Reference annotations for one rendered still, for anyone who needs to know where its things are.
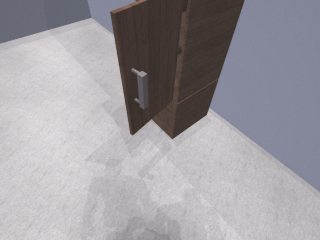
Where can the handle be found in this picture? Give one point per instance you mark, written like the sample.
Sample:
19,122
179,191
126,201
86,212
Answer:
142,80

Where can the cupboard door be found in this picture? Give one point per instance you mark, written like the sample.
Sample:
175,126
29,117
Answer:
147,34

